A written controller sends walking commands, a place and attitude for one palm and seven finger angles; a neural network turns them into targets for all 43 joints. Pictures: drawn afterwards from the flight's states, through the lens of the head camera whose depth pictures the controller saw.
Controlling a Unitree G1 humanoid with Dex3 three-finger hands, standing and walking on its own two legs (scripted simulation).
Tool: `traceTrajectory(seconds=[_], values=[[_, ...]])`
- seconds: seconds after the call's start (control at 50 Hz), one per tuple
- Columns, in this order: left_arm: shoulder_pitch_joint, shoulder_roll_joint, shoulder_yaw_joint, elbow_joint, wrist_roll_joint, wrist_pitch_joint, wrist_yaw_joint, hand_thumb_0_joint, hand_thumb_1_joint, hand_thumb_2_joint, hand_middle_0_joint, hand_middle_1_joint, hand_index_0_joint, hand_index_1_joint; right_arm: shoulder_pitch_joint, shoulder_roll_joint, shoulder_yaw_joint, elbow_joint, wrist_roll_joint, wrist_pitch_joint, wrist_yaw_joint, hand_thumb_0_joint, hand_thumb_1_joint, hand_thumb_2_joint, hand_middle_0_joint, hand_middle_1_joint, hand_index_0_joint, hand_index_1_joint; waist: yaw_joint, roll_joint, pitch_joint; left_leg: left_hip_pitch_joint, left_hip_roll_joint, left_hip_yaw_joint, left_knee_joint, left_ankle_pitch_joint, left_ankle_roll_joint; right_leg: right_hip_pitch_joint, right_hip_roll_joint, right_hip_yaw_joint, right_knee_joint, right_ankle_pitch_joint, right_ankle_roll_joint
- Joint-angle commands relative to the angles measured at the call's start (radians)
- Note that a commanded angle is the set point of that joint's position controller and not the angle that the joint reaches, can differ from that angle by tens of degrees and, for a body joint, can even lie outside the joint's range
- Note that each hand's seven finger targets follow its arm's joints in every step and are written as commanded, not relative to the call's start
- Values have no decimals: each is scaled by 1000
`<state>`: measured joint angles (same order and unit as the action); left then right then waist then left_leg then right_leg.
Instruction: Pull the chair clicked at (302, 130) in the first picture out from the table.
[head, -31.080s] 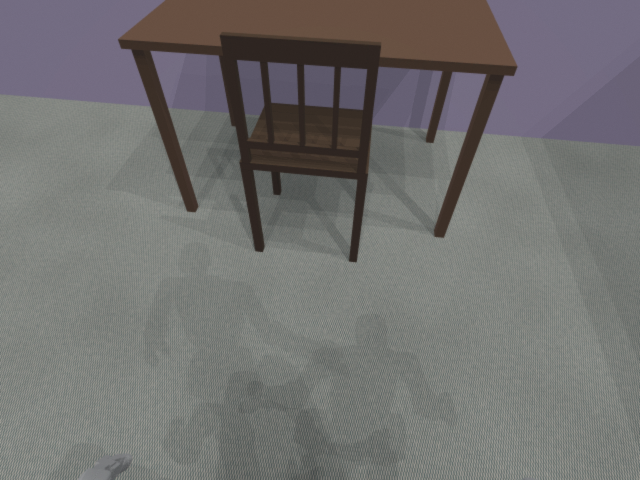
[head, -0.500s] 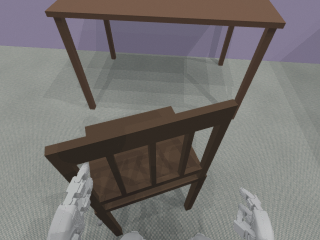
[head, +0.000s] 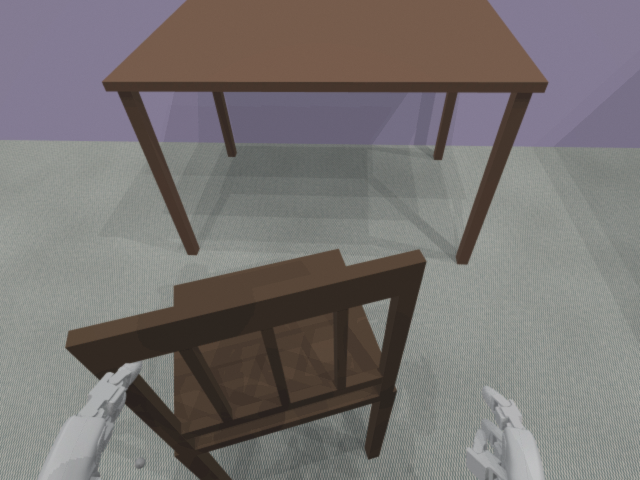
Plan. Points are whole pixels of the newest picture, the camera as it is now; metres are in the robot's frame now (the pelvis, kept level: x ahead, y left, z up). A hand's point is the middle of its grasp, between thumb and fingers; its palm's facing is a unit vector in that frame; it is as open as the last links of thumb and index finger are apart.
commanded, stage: draw the hand back to the body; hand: left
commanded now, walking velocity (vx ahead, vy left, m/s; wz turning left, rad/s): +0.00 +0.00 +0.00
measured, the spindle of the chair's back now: (276, 366) +0.30 +0.09 -0.07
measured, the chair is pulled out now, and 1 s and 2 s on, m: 0.61 0.60 0.60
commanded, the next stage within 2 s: step back with the hand held close in 0.86 s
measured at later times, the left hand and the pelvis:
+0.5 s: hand (93, 446) +0.15 +0.24 +0.06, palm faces +0.17 -0.84 -0.52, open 7.6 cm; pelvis +0.03 +0.00 +0.03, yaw +2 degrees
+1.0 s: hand (70, 368) +0.19 +0.24 +0.15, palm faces +0.39 -0.82 -0.42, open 7.4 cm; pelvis +0.00 -0.01 +0.03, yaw -1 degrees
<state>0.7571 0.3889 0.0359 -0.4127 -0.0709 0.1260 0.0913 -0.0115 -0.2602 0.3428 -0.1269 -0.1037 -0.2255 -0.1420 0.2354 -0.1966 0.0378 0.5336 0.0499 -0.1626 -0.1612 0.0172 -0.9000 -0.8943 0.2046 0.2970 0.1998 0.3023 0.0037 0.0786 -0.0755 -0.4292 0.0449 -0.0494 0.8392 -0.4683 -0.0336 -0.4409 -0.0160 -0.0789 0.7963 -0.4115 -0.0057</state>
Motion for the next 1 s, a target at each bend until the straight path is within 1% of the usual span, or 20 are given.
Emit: traceTrajectory(seconds=[0.0,0.06,0.08,0.1,0.2,0.36,0.4,0.5,0.6,0.68,0.72,0.76,0.8,0.82,0.88,0.9,0.92,0.94,0.96,0.98], values=[[-157,176,302,-403,11,-139,114,0,66,497,-85,-128,-85,-128,-134,-84,-17,-141,-12,-78,-3,0,-900,-900,200,300,200,300,42,53,-79,93,-21,15,-210,307,35,184,-27,20,-211,256,-26],[-192,180,317,-413,14,-141,121,0,175,550,-100,-150,-100,-150,-133,-91,-16,-122,-15,-99,1,0,-900,-900,200,300,200,300,42,41,-80,152,-25,22,-246,343,38,222,-27,19,-239,304,-20],[-211,192,328,-430,15,-143,124,0,211,567,-105,-157,-105,-157,-136,-94,-15,-115,-17,-108,5,0,-900,-900,200,300,200,300,44,52,-86,170,-25,21,-258,351,38,237,-28,20,-245,316,-21],[-232,210,342,-439,18,-144,130,0,248,585,-110,-165,-110,-165,-138,-98,-13,-101,-15,-114,6,0,-900,-900,200,300,200,300,46,104,-92,185,-30,21,-270,366,35,260,-29,23,-252,329,-26],[-275,245,380,-480,24,-139,147,0,429,673,-135,-202,-135,-202,-141,-105,-9,-62,-14,-138,21,0,-900,-900,200,300,200,300,54,159,-107,250,-29,17,-313,482,29,325,-33,11,-266,420,-25],[-372,304,431,-548,21,-117,160,0,719,813,-175,-262,-175,-262,-132,-109,-12,-36,1,-150,36,0,-900,-900,200,300,200,300,55,140,-129,311,-19,13,-338,612,28,376,-41,-5,-270,523,-16],[-401,346,456,-560,22,-109,164,0,791,848,-185,-278,-185,-278,-132,-112,-13,-28,7,-149,36,0,-900,-900,200,300,200,300,59,171,-132,320,-21,15,-340,623,29,382,-41,1,-271,531,-18],[-425,362,469,-564,21,-99,166,0,900,900,-200,-300,-200,-300,-122,-112,-14,-17,15,-153,44,0,-900,-900,200,300,200,300,62,206,-139,336,-14,12,-343,680,26,383,-49,-9,-270,538,-17],[-417,322,467,-504,23,-120,154,0,900,900,-200,-300,-200,-300,-141,-116,-15,-10,7,-163,55,0,-900,-900,200,300,200,300,60,138,-128,349,-8,13,-352,658,30,376,-45,-5,-282,533,-14],[-452,221,460,-273,28,-162,127,0,900,900,-200,-300,-200,-300,-171,-125,-28,-1,-19,-135,59,0,-900,-900,200,300,200,300,47,-51,-32,349,-2,28,-366,542,43,335,-47,1,-330,516,0],[-348,99,424,-29,25,-162,96,0,900,900,-200,-300,-200,-300,-178,-110,-39,16,-20,-90,72,0,-900,-900,200,300,200,300,44,-150,70,304,-1,38,-381,478,45,312,-41,-3,-360,487,4],[-270,43,399,111,14,-169,66,0,900,900,-200,-300,-200,-300,-193,-116,-61,16,-15,-23,81,0,-900,-900,200,300,200,300,44,-245,142,252,2,39,-395,422,50,293,-40,-1,-381,440,10],[-224,29,391,194,3,-176,44,0,900,900,-200,-300,-200,-300,-220,-117,-73,6,-5,25,88,0,-900,-900,200,300,200,300,49,-217,182,216,-5,40,-406,360,54,284,-41,13,-410,374,10],[-244,21,363,127,3,-196,33,0,900,900,-200,-300,-200,-300,-225,-114,-70,-21,-5,36,92,0,-900,-900,200,300,200,300,53,-195,162,219,-7,40,-414,352,60,289,-47,16,-420,351,11],[-313,142,425,-126,3,-254,35,0,900,900,-200,-300,-200,-300,-245,-115,-66,-73,-13,21,86,0,-900,-900,200,300,200,300,71,-74,5,286,-7,41,-424,357,65,350,-57,40,-413,329,4],[-345,215,472,-217,4,-273,46,0,900,900,-200,-300,-200,-300,-253,-115,-61,-74,-19,5,79,0,-900,-900,200,300,200,300,77,-2,-37,303,-9,39,-425,344,60,370,-59,51,-407,311,-2],[-397,243,484,-343,10,-291,55,0,900,900,-200,-300,-200,-300,-246,-110,-55,-93,-24,-18,76,0,-900,-900,200,300,200,300,81,46,-111,329,-14,34,-429,359,60,399,-58,56,-405,315,-6],[-364,259,504,-351,14,-291,69,0,900,900,-200,-300,-200,-300,-240,-104,-51,-90,-26,-37,67,0,-900,-900,200,300,200,300,82,87,-117,339,-14,41,-426,373,59,398,-58,58,-405,329,-10],[-400,244,471,-413,18,-292,75,0,900,900,-200,-300,-200,-300,-234,-103,-42,-91,-27,-52,63,0,-900,-900,200,300,200,300,74,105,-132,345,-19,40,-430,382,55,406,-57,55,-405,335,-11],[-553,409,628,-496,-3,-339,76,0,900,900,-200,-300,-200,-300,-184,-121,-52,-112,-10,-24,60,0,-900,-900,200,300,200,300,28,37,40,257,2,20,-399,310,70,267,-115,185,-477,368,-22]])
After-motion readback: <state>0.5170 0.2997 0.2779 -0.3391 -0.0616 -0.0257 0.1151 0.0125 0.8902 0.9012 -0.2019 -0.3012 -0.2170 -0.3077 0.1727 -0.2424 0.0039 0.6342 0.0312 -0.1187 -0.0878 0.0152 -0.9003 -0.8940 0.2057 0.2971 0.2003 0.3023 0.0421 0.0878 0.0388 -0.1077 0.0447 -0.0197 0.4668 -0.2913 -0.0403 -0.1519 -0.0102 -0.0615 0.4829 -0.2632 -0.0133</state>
